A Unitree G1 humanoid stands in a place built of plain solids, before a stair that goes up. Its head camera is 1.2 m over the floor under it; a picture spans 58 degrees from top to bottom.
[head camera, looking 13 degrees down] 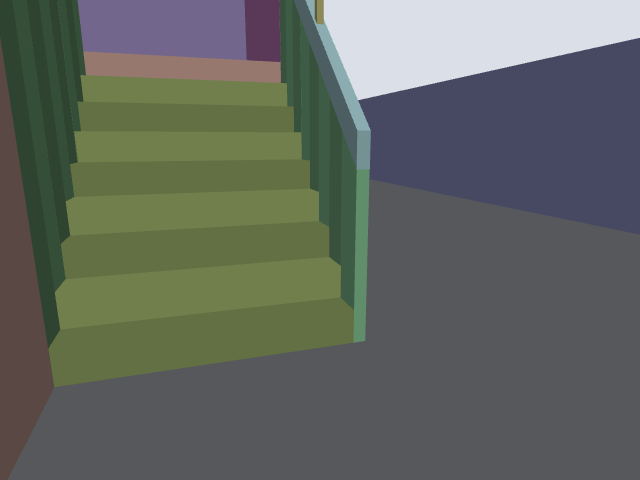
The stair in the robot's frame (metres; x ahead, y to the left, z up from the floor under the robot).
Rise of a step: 0.21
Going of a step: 0.23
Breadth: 1.60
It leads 18 degrees to the left of straight ahead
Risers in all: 9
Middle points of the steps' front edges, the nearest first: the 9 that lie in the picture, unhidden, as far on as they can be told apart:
2.18 0.56 0.21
2.40 0.63 0.42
2.62 0.70 0.63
2.84 0.77 0.84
3.06 0.84 1.05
3.28 0.91 1.26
3.50 0.98 1.47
3.72 1.05 1.68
3.94 1.12 1.89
